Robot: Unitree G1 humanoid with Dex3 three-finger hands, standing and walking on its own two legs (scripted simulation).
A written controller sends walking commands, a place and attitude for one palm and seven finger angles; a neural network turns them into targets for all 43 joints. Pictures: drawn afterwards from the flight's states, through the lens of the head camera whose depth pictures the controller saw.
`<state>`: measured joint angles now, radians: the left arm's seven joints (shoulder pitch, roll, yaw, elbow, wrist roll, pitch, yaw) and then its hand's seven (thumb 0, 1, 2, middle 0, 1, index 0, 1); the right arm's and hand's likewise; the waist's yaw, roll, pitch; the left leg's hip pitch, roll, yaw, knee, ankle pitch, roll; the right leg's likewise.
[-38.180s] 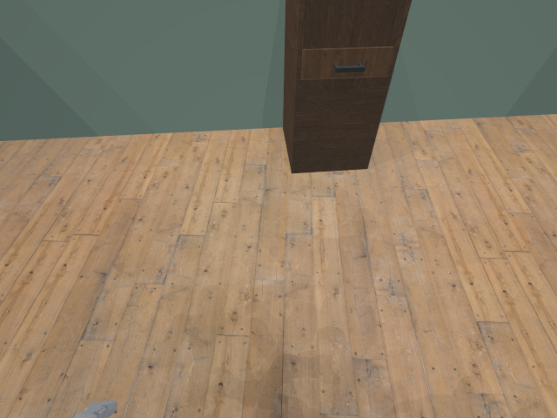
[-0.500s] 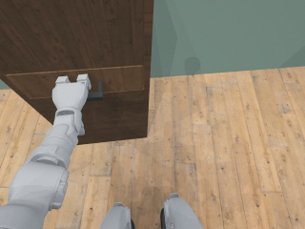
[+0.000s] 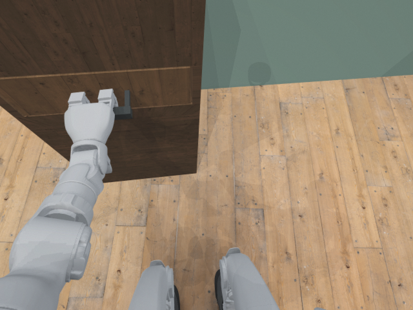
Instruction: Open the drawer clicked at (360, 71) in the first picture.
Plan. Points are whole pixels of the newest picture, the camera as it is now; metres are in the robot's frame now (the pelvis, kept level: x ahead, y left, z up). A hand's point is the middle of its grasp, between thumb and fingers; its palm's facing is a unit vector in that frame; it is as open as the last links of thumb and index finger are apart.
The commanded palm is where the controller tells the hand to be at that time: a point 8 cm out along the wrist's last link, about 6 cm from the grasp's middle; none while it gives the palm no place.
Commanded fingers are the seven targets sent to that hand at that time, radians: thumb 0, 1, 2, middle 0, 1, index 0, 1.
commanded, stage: lower the fingers behind the handle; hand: left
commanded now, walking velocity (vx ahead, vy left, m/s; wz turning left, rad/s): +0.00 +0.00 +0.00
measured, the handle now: (101, 106) +0.54 +0.19 -0.03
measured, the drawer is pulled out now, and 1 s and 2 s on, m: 0.00 0.00 0.05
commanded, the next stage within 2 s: close the thumb around the handle in 0.38 s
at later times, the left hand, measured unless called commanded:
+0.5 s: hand (99, 134) +0.48 +0.19 -0.06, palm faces -0.03 -0.02 -1.00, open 13.8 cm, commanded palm +0.46 +0.20 -0.01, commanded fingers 0.00 -0.39 0.35 -0.31 -1.21 -0.31 -1.21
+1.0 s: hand (99, 134) +0.48 +0.19 -0.06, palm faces -0.03 -0.03 -1.00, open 7.1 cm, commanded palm +0.46 +0.19 -0.01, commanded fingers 0.00 0.90 0.90 -0.40 -1.35 -0.40 -1.35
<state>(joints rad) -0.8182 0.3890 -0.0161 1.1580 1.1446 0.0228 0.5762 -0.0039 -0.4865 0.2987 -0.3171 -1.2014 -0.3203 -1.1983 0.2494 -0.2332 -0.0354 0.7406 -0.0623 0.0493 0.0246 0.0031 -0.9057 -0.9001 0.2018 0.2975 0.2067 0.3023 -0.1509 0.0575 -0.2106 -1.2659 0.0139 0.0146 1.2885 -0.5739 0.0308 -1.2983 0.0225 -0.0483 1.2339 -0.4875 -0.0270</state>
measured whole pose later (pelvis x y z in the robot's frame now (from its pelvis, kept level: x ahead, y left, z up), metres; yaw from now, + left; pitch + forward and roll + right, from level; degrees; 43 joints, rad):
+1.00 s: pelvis +0.00 +0.01 +0.00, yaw -1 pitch +32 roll -2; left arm -0.80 0.40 -0.02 1.12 1.15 -0.02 0.58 0.00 0.48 0.72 -0.34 -1.28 -0.39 -1.30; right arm 0.27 -0.24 -0.04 0.74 -0.06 0.04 0.02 0.00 -0.91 -0.90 0.20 0.30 0.21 0.30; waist -0.14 0.06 -0.21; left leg -1.28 0.01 0.02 1.31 -0.58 0.04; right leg -1.32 0.02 -0.04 1.25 -0.49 -0.02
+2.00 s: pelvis +0.01 +0.01 +0.01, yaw -1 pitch +29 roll -1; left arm -0.55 0.30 -0.04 0.95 1.16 -0.02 0.62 0.00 0.77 0.81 -0.33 -1.35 -0.41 -1.35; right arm 0.23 -0.23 -0.06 0.71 -0.05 0.08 0.02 0.00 -0.91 -0.90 0.20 0.30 0.21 0.30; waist -0.08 0.04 -0.22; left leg -1.15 0.01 0.04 1.23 -0.59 0.04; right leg -1.20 0.03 -0.02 1.20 -0.50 -0.02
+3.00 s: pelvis +0.01 +0.00 +0.02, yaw +0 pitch +25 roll +0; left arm -0.21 0.23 -0.11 0.70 1.18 0.02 0.67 0.00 0.76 0.83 -0.33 -1.34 -0.42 -1.35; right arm 0.17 -0.22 -0.06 0.68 -0.05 0.08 0.01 0.01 -0.91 -0.90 0.20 0.30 0.21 0.30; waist -0.03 0.03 -0.23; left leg -1.06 0.01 0.04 1.21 -0.57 0.03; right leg -1.12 0.02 -0.01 1.18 -0.50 -0.03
